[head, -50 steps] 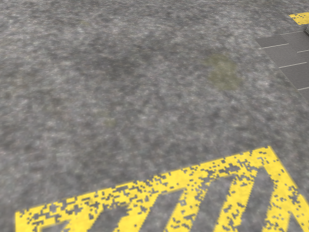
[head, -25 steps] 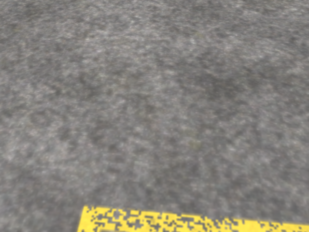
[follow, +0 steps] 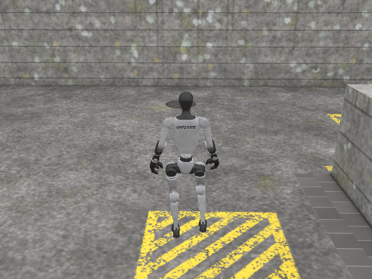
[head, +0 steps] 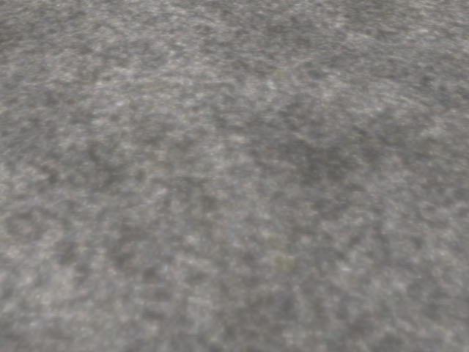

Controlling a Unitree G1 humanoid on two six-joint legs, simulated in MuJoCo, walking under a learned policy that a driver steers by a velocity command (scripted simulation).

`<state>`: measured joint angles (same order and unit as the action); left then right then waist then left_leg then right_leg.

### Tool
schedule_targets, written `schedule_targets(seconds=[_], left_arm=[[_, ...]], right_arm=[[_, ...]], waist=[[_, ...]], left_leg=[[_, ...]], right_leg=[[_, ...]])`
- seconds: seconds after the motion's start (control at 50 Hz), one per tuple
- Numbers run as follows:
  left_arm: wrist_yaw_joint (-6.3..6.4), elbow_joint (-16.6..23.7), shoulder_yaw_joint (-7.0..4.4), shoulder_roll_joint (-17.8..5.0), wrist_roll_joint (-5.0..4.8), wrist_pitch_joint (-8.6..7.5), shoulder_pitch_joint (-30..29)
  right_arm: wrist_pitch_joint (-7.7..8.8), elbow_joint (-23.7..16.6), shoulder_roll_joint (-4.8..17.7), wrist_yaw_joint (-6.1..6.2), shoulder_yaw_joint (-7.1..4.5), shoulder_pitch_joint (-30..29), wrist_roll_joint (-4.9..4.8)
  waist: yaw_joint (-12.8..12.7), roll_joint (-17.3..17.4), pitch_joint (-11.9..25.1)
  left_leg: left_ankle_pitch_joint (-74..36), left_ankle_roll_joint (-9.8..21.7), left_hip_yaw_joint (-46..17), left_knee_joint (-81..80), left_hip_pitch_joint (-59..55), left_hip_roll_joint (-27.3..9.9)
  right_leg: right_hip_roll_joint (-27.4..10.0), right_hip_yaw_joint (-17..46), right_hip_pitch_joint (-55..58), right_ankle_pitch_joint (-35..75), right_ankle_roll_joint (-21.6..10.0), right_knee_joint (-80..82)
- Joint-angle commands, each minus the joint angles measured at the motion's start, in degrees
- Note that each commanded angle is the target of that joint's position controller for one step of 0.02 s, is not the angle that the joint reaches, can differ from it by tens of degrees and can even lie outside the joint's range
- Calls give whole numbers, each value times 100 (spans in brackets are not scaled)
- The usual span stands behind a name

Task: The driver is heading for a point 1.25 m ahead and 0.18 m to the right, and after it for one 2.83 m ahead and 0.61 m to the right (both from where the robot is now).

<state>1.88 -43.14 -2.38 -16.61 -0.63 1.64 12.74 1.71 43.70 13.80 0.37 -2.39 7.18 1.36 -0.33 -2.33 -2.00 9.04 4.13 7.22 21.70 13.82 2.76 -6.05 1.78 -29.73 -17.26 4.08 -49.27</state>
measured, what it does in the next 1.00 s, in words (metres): steps on the spot: right foot, then left foot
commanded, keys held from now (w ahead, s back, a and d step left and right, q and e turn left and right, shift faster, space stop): e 0.40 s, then no key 0.26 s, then q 0.12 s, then w+q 0.22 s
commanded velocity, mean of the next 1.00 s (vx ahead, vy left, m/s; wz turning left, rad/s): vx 0.05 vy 0.00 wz -0.21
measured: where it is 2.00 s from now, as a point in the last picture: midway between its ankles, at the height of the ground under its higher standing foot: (233, 313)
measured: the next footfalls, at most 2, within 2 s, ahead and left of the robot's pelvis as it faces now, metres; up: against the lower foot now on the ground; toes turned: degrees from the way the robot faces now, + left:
right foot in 0.16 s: +0.06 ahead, -0.14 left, +0.00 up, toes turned -9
left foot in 0.62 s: +0.14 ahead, +0.08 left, +0.00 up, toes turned -21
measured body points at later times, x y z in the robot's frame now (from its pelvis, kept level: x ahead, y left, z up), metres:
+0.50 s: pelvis +0.04 -0.04 +0.00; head +0.08 -0.08 +0.45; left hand +0.27 +0.19 -0.07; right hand +0.13 -0.36 -0.11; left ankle +0.11 +0.11 -0.69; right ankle +0.02 -0.14 -0.74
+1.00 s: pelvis +0.09 -0.03 -0.01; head +0.10 -0.03 +0.44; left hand +0.26 +0.22 -0.11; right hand +0.17 -0.32 -0.12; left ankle +0.10 +0.09 -0.73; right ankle +0.02 -0.14 -0.74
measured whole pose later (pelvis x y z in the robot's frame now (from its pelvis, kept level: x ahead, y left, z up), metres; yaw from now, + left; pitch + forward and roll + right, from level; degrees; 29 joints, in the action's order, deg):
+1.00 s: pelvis +0.09 -0.03 -0.01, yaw -12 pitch +0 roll -1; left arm 1.0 -39.9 -3.5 -15.9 0.3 -3.7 16.6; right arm 0.5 44.6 15.8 0.3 -2.3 11.6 -1.9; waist -1.1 1.6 0.5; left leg 26.0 2.5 -7.1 42.5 18.7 2.8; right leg 1.2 -0.4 -10.8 -21.3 -0.8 -31.7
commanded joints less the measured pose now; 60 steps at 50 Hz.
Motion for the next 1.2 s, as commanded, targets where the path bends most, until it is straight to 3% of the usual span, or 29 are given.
schedule_targets(seconds=[0.02,0.1,0.14,0.16,0.18,0.2,0.22,0.24,0.28,0.44,0.54,0.6,0.62,0.64,0.66,0.68,0.7,0.72,0.74,0.78,0.86,0.92,0.96,0.98,1.0,1.02,1.04,1.14,1.2], left_arm=[[-36,522,-183,-594,-1,13,-150],[-181,666,-188,-503,-14,0,-159],[-254,614,-221,-492,-21,-30,123],[-235,614,-299,-718,17,-43,230],[-143,689,-482,-1392,47,-46,388],[-142,794,-537,-1725,166,-72,495],[-178,831,-453,-1389,227,-158,610],[-172,836,-432,-1294,194,-228,379],[-107,937,-384,-1063,-19,-217,-146],[43,1117,-408,-1135,26,-37,-201],[-26,1090,-335,-1034,70,19,-298],[-26,1055,-247,-871,-11,27,-504],[-27,1007,-195,-726,49,-10,-337],[-45,1000,-116,-485,219,-64,-59],[-45,1059,-129,-484,188,-93,47],[-10,966,-162,-679,222,-90,-69],[4,920,-176,-653,212,-87,-188],[16,810,-147,-489,235,-71,-191],[9,789,-149,-502,258,-50,-275],[-4,809,-188,-686,214,-23,-405],[-16,756,-208,-484,167,-169,-205],[-55,748,-201,-316,81,-479,5],[-71,605,-315,-619,67,-662,651],[-80,446,-434,-1018,71,-700,1173],[-83,383,-485,-1125,98,-707,1244],[-41,417,-427,-876,98,-708,1197],[-16,448,-397,-752,88,-694,1116],[-15,462,-390,-787,58,-612,736],[-35,388,-460,-1035,-19,-609,775]], right_arm=[[-75,-269,1048,94,-307,-95,-68],[-226,-228,1161,116,-358,-96,-145],[-291,-197,1183,150,-379,-150,-263],[-287,-91,1072,153,-366,125,-283],[-235,-206,806,124,-300,137,-85],[-187,-522,684,128,-241,-409,53],[-176,-497,913,105,-308,-595,-3],[-188,-458,937,86,-337,-506,-145],[-227,-323,997,154,-378,-350,-127],[-195,-287,774,109,-290,-377,-177],[-167,-287,852,24,-290,-343,-212],[-69,-205,757,-54,-270,-42,-175],[-37,-211,894,-51,-285,30,-88],[-29,-284,1308,-17,-344,113,22],[-34,-193,1208,-20,-277,-96,59],[15,-268,789,-43,-142,-345,50],[49,-232,644,-66,-75,-471,32],[56,-195,731,-86,-81,-548,-38],[60,-175,835,-93,-104,-505,-124],[44,-108,1059,-78,-146,-192,-151],[-70,-155,1121,0,-169,-79,-242],[-65,-283,1061,30,-178,-41,-303],[-17,-587,782,25,-115,-545,-346],[59,-781,530,-4,-60,-764,-376],[121,-946,727,-36,-101,-947,-350],[152,-869,858,-67,-163,-758,-354],[146,-794,781,-106,-157,-575,-388],[70,-949,450,-353,-43,-816,-313],[71,-1087,422,-445,-3,-967,-299]], waist=[[135,676,313],[103,754,515],[-111,761,655],[-117,503,686],[7,-792,813],[-213,-1713,798],[-428,-791,1130],[-249,-538,1013],[-18,-263,834],[-65,-580,901],[-169,-754,731],[100,-636,620],[64,-382,646],[-162,667,829],[-384,1485,659],[-263,1311,618],[-280,1213,579],[-311,1162,579],[-218,1197,511],[-58,887,428],[-66,886,73],[-161,869,-208],[-491,113,-225],[-582,-783,-218],[-577,-1104,-528],[-461,-463,-489],[-365,-217,-358],[-388,-283,-319],[-411,-362,-234]], left_leg=[[-537,1117,-1172,-871,-405,-2028],[-1769,954,-947,-265,-932,-2100],[-1947,606,-634,339,-933,-1922],[-1407,206,-360,870,-676,-1626],[-8,-345,187,2293,505,-1021],[2783,-747,-82,3499,2148,-74],[3004,-743,-883,4408,2361,-164],[2546,-689,-1049,4608,2485,-283],[1811,-746,-1139,4297,2549,-421],[1026,-1008,-1107,2677,1592,-197],[1131,-872,-986,1878,844,-218],[-66,-620,-855,188,-18,-206],[-831,-467,-1185,-99,-548,-549],[-2154,-98,-2148,-125,-1042,-1540],[-2496,777,-2789,-123,-589,-2118],[-2012,1012,-2861,-262,-274,-2094],[-1666,792,-2619,-220,-254,-1747],[-1358,492,-2273,-97,-224,-1380],[-1170,281,-2135,-32,-126,-1189],[-592,45,-2039,-35,180,-949],[2767,331,-2462,-211,435,-819],[3250,544,-3012,-155,756,-892],[2618,177,-2207,1037,1898,-275],[2068,-81,-1396,2394,2826,177],[2526,-133,-1312,3410,3713,-144],[2393,-118,-1566,4055,3950,-392],[2035,-117,-1590,4276,4054,-501],[448,-463,-875,3181,3027,-727],[68,-422,-509,2188,2024,-594]], right_leg=[[-96,-18,50,-252,-52,44],[153,-373,401,-459,-206,793],[408,-620,1058,394,-421,1928],[398,-336,1567,1389,-625,2544],[-630,1099,2531,3622,-1073,2656],[-1703,2708,3031,5035,-2262,2724],[-1606,2472,3133,4899,-2508,2758],[-1283,1971,3067,4588,-2224,2698],[-870,1544,2891,4046,-1772,2683],[-544,1545,2539,3496,-1708,2604],[-538,1842,2112,3084,-1690,2476],[-273,1912,1861,2356,-1385,2239],[-52,1838,1576,1631,-1097,2127],[540,1258,1168,308,-723,1305],[935,734,926,-1122,-415,1148],[645,666,1212,-1341,-202,962],[556,595,1395,-896,-165,1288],[522,528,1701,-221,-145,1896],[516,568,1978,473,-144,2264],[529,433,2285,914,-276,2221],[816,-133,1598,-957,-472,1822],[686,0,1538,-1070,-612,1955],[27,982,2605,-1654,-982,2820],[-882,2408,3339,-2042,-1434,3560],[-1794,3381,3457,-1258,-1900,3751],[-1859,3148,3585,-557,-1966,3614],[-1680,2630,3779,-184,-1815,3596],[-836,276,3031,1243,-1270,4019],[-730,-428,2630,1508,-1112,3952]])
Velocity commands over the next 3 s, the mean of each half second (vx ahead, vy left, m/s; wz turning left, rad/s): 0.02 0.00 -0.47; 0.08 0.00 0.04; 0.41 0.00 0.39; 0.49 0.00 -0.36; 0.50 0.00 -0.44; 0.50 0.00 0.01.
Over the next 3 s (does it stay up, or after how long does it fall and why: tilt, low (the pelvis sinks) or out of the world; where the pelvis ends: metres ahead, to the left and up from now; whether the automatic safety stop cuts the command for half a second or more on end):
stays up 1.12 -0.17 0.00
